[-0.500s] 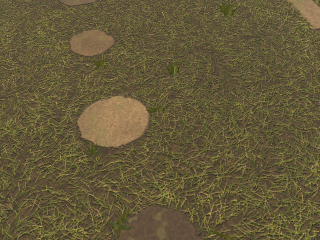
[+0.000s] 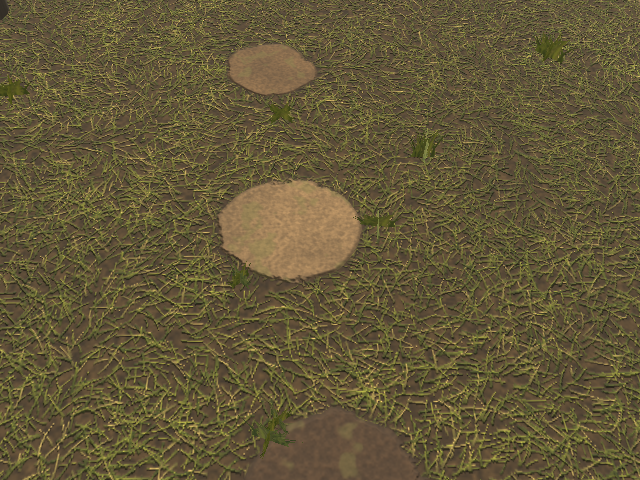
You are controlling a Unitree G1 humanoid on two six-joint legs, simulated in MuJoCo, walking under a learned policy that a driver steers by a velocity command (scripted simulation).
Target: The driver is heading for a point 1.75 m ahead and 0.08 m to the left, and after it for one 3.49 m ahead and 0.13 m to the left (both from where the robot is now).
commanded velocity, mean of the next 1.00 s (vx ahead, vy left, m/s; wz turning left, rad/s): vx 0.02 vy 0.00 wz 0.08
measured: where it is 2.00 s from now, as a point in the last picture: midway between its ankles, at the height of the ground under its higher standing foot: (386, 413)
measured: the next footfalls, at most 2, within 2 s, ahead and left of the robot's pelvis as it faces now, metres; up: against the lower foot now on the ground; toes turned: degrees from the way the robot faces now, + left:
right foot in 0.52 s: +0.10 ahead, -0.12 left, +0.00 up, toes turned +18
right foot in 1.18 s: +0.16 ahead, -0.18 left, +0.00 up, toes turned -8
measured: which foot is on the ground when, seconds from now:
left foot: down 0.00-1.00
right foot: down 0.00-0.00, up 0.02-0.50, down 0.52-0.84, up 0.86-1.00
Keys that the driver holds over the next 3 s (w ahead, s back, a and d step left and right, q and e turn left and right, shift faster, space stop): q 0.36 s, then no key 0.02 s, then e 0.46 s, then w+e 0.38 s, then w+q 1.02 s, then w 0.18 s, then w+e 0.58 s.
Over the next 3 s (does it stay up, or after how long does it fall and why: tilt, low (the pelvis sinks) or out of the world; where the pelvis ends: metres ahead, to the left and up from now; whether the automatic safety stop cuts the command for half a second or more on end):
stays up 1.01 0.01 0.01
